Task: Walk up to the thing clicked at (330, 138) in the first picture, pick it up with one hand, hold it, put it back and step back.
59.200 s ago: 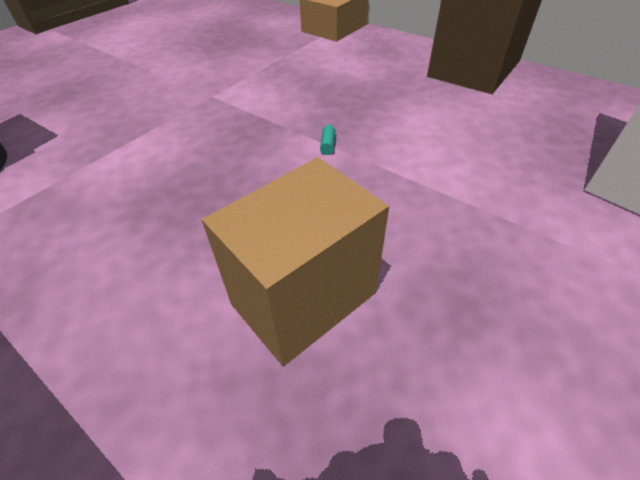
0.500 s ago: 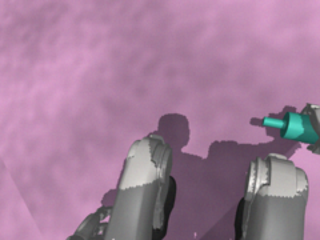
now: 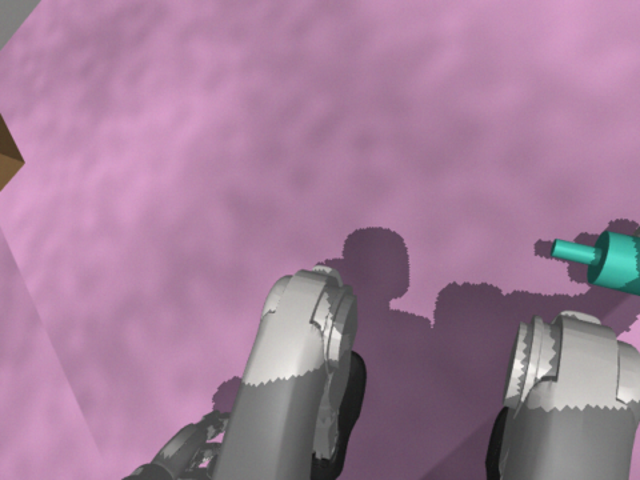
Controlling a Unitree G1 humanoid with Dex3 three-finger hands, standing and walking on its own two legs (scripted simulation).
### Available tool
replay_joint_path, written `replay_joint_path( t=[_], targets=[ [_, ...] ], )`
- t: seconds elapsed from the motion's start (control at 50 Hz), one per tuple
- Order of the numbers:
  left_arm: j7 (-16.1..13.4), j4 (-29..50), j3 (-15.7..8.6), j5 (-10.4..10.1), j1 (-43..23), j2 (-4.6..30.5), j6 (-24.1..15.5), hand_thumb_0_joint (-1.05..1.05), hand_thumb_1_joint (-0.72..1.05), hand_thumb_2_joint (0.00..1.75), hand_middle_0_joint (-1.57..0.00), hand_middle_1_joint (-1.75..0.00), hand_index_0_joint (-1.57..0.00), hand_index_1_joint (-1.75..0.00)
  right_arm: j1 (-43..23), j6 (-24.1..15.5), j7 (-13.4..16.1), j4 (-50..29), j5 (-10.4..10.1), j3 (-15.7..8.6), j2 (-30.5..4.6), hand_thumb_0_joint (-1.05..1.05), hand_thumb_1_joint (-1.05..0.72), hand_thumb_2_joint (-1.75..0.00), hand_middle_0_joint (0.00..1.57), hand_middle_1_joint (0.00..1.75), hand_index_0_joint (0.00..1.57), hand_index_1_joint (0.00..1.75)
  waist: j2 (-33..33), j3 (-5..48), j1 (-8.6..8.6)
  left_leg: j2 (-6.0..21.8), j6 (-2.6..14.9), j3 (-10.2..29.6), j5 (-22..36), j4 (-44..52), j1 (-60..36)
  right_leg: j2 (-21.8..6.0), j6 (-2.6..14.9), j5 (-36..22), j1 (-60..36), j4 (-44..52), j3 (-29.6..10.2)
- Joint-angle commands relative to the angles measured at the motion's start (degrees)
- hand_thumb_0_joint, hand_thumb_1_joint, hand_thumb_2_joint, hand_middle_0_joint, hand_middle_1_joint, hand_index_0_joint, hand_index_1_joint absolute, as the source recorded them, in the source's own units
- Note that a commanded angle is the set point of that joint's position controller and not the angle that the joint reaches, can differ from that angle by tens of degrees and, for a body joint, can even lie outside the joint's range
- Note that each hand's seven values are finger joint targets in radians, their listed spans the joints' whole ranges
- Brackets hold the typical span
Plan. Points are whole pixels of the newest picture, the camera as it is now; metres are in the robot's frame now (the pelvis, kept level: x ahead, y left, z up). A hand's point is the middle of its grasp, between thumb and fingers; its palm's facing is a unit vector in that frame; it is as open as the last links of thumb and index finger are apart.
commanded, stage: rest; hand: right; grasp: from above
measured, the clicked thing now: out of the picture +0.39 -0.29 -0.24
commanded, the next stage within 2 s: open in 0.46 s
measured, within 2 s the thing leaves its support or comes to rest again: neither
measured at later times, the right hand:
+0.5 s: hand out of the picture +0.37 -0.30 -0.24, palm faces -0.45 +0.16 -0.88, open 9.9 cm
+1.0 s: hand out of the picture +0.38 -0.31 -0.24, palm faces -0.44 +0.14 -0.89, open 11.8 cm
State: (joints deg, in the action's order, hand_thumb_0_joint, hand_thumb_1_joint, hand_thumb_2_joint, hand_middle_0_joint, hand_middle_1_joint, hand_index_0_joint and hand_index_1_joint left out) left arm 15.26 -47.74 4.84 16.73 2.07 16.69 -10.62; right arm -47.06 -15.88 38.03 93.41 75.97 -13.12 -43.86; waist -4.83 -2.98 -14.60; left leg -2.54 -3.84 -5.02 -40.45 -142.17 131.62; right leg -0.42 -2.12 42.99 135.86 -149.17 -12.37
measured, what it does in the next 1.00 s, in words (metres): stands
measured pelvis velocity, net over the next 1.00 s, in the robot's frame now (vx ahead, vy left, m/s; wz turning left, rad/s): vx -0.01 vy -0.01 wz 0.04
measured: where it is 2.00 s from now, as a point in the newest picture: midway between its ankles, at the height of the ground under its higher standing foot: (411, 469)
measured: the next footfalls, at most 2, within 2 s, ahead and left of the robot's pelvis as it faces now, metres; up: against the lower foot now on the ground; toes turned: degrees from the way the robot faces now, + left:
none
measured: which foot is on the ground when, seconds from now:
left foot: down 0.00-1.00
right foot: down 0.00-1.00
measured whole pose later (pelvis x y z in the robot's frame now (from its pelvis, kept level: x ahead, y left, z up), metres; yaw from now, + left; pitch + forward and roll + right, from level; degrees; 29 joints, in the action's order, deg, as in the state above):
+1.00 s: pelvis -0.01 -0.01 +0.01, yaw +2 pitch +27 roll +13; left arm 18.8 -48.0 9.8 19.2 0.8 18.2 -15.8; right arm -50.1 -15.0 43.3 99.4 74.4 -7.5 -47.5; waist -6.3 -5.2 -16.3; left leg -3.2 -4.1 -7.0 -39.6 -139.7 128.8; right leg -0.7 -1.1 42.9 134.5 -149.1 -14.4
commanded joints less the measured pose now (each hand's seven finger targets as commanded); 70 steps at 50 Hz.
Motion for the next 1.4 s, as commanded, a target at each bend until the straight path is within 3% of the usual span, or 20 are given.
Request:
replay_joint_path(
  t=[0.0,0.06,0.12,0.14,0.18,0.28,0.34,0.38,0.4,0.52,0.54,0.72,0.74,0.88,0.96,1.02,1.14,1.18,1.26,1.38],
  targets=[
    [-0.23,0.20,-3.77,0.26,9.74,16.29,-0.54,0.00,0.89,0.90,-0.20,-0.30,-0.20,-0.30,-14.12,-0.84,3.44,-5.85,-1.45,-0.66,-14.78,0.00,-0.67,-0.92,0.95,0.85,0.99,0.81,21.59,38.12,-0.99,-1.79,4.42,-7.65,15.83,12.48,-20.05,0.02,2.82,-13.99,-27.05,14.44,8.27],
    [0.23,-0.56,-3.28,0.25,9.20,15.96,-0.85,0.00,0.89,0.90,-0.20,-0.30,-0.20,-0.30,-14.74,-0.66,3.34,-3.83,-1.08,2.12,-12.61,0.00,-0.66,-0.92,0.94,0.86,0.98,0.82,22.68,36.89,-1.20,-2.04,4.60,-7.67,14.24,12.25,-18.55,-0.09,2.72,-12.42,-27.51,14.90,8.02],
    [0.46,0.25,-2.81,0.37,9.23,17.08,-1.50,0.00,0.89,0.90,-0.20,-0.30,-0.20,-0.30,-15.74,-1.00,4.26,-5.17,-0.79,0.70,-15.84,0.00,-0.66,-0.92,0.95,0.84,0.98,0.81,23.50,36.23,-1.51,-1.94,4.53,-8.24,14.74,12.01,-18.77,-0.03,2.66,-12.95,-27.79,15.13,7.73],
    [0.62,-0.37,-2.43,0.36,9.04,16.79,-1.57,0.00,0.89,0.90,-0.20,-0.30,-0.20,-0.30,-13.94,-0.63,4.40,-2.86,-0.63,2.30,-13.42,0.00,-0.65,-0.92,0.95,0.84,0.98,0.81,23.00,35.67,-1.29,-1.92,4.42,-8.31,14.04,12.05,-18.17,0.01,2.57,-12.48,-28.66,15.33,7.80],
    [0.78,-0.35,-2.12,0.59,8.73,17.06,-1.51,0.00,0.89,0.90,-0.20,-0.30,-0.20,-0.30,-13.95,-0.89,5.75,-3.90,-0.90,1.16,-14.65,0.00,-0.64,-0.89,0.93,0.83,0.96,0.80,22.66,36.61,-1.43,-2.42,4.60,-8.27,14.45,12.55,-19.63,-0.13,2.65,-12.84,-27.67,15.73,7.36],
    [1.52,-0.70,-1.55,0.73,8.23,17.23,-2.76,0.00,0.89,0.90,-0.20,-0.30,-0.20,-0.30,-15.90,-0.02,6.55,-1.95,-1.39,4.07,-13.09,0.00,-0.59,-0.86,0.90,0.82,0.93,0.78,23.31,33.69,-2.48,-2.27,4.65,-8.38,13.17,12.35,-17.62,-0.25,2.61,-11.46,-27.04,15.57,7.14],
    [1.79,-0.52,-1.39,0.88,8.59,17.99,-3.21,0.00,0.89,0.90,-0.20,-0.30,-0.20,-0.30,-15.80,0.26,7.21,-0.97,-1.68,2.60,-14.87,0.00,-0.60,-0.86,0.90,0.82,0.93,0.79,22.14,34.60,-2.79,-2.18,4.42,-8.96,14.60,12.54,-18.43,-0.33,2.61,-12.95,-27.98,15.25,6.82],
    [2.12,-1.03,-0.81,0.96,8.08,17.88,-3.54,0.00,0.89,0.90,-0.20,-0.30,-0.20,-0.30,-14.63,0.52,7.27,0.51,-2.02,4.77,-12.66,0.00,-0.59,-0.83,0.88,0.83,0.92,0.78,22.47,33.85,-2.53,-2.35,4.63,-8.75,14.65,12.65,-18.87,-0.53,2.54,-13.00,-27.15,15.62,6.45],
    [2.11,0.07,-1.14,1.29,8.38,18.75,-3.76,0.00,0.89,0.90,-0.20,-0.30,-0.20,-0.30,-16.28,0.22,7.72,-1.78,-1.87,1.17,-16.88,0.00,-0.59,-0.85,0.89,0.82,0.92,0.79,22.01,35.88,-3.03,-2.28,4.26,-9.12,16.85,12.56,-20.66,-0.55,2.64,-15.13,-28.52,15.08,6.45],
    [2.33,0.57,-0.52,1.63,8.27,18.71,-4.00,0.00,0.90,0.90,-0.20,-0.30,-0.20,-0.30,-15.27,0.24,7.34,1.70,-1.47,1.28,-17.42,0.00,-0.58,-0.87,0.88,0.85,0.92,0.81,21.51,33.74,-3.44,-2.35,4.61,-8.58,14.61,13.51,-21.43,-0.59,2.77,-12.41,-26.13,14.83,6.58],
    [2.38,1.00,-0.28,1.64,7.85,18.55,-4.27,0.00,0.90,0.90,-0.20,-0.30,-0.20,-0.30,-16.06,0.26,7.07,2.35,-1.71,2.82,-15.80,0.00,-0.58,-0.88,0.88,0.85,0.91,0.82,21.32,32.43,-3.73,-2.27,4.64,-8.58,13.44,13.50,-20.40,-0.53,2.77,-11.19,-25.42,14.96,6.54],
    [2.44,0.73,-0.06,1.73,7.28,19.07,-4.82,0.00,0.89,0.90,-0.20,-0.30,-0.20,-0.30,-14.76,0.00,6.97,1.10,-1.65,2.50,-17.76,0.00,0.08,-0.95,0.40,0.93,0.41,0.92,21.92,33.16,-3.10,-2.51,4.76,-8.68,14.21,13.37,-21.74,-0.74,2.56,-12.05,-26.72,14.96,6.17],
    [2.37,0.11,-0.05,2.02,7.73,19.40,-4.71,0.00,0.89,0.90,-0.20,-0.30,-0.20,-0.30,-14.96,-0.21,7.37,0.64,-1.83,1.64,-18.36,0.00,0.12,-0.95,0.36,0.95,0.37,0.94,22.27,33.69,-3.21,-2.54,4.63,-9.22,14.15,13.74,-21.87,-0.74,2.58,-12.23,-26.77,15.72,5.93],
    [2.71,-0.64,-0.04,1.92,6.97,19.43,-5.14,0.00,0.89,0.90,-0.20,-0.30,-0.20,-0.30,-15.40,0.29,7.47,1.19,-2.10,5.63,-14.99,0.00,0.34,-1.02,0.19,1.05,0.20,1.04,23.13,31.48,-3.34,-2.68,5.00,-9.52,11.65,14.18,-19.04,-0.73,2.35,-9.60,-26.61,16.86,5.43],
    [3.52,0.38,0.39,1.93,7.23,19.69,-5.65,0.00,0.89,0.90,-0.20,-0.30,-0.20,-0.30,-15.09,0.92,7.02,1.70,-2.38,5.81,-14.59,0.00,0.45,-1.04,0.09,1.09,0.10,1.08,22.97,32.41,-3.66,-2.54,4.77,-9.52,15.05,13.23,-20.37,-0.93,2.24,-12.36,-28.25,16.08,5.21],
    [3.55,1.01,0.34,1.34,7.58,19.87,-5.81,0.00,0.89,0.90,-0.20,-0.30,-0.20,-0.30,-14.06,1.25,7.12,2.27,-2.85,3.24,-16.73,0.00,0.48,-1.05,0.07,1.09,0.08,1.08,23.39,32.69,-3.23,-2.31,4.72,-9.80,16.82,13.06,-20.69,-0.82,2.18,-14.42,-28.67,16.25,5.13],
    [4.03,1.93,0.23,1.05,7.87,19.79,-6.03,0.00,0.89,0.90,-0.20,-0.30,-0.20,-0.30,-14.80,1.22,5.46,1.43,-2.79,3.63,-16.36,0.00,0.48,-1.10,0.07,1.11,0.07,1.11,24.20,32.16,-3.19,-2.41,4.94,-9.43,15.30,13.39,-21.06,-0.75,2.25,-13.05,-27.66,16.62,5.28],
    [3.73,1.29,0.11,1.07,9.17,20.41,-5.70,0.00,0.89,0.90,-0.20,-0.30,-0.20,-0.30,-12.79,0.89,5.64,1.75,-3.12,0.47,-19.23,0.00,0.46,-1.08,0.07,1.12,0.08,1.11,24.50,33.68,-2.80,-2.31,4.80,-9.87,16.28,13.45,-22.17,-0.71,2.17,-14.33,-29.00,17.16,5.16],
    [3.81,1.44,0.44,1.20,8.56,19.02,-5.12,0.00,0.88,0.90,-0.20,-0.30,-0.20,-0.30,-13.40,0.03,4.53,1.77,-2.46,2.11,-16.79,0.00,0.44,-1.06,0.06,1.13,0.08,1.11,23.85,33.42,-3.76,-2.38,4.76,-9.99,16.67,13.11,-22.11,-0.84,2.10,-14.51,-28.46,16.47,4.97],
    [3.28,1.13,0.68,1.40,9.44,19.40,-4.37,0.00,0.88,0.89,-0.20,-0.30,-0.20,-0.30,-13.89,-1.73,4.22,1.66,-2.00,2.24,-17.80,0.00,0.41,-1.04,0.06,1.14,0.09,1.11,23.91,32.06,-4.11,-2.41,4.57,-9.93,15.75,13.89,-21.68,-0.71,2.35,-13.44,-28.07,16.59,5.20]
  ],
)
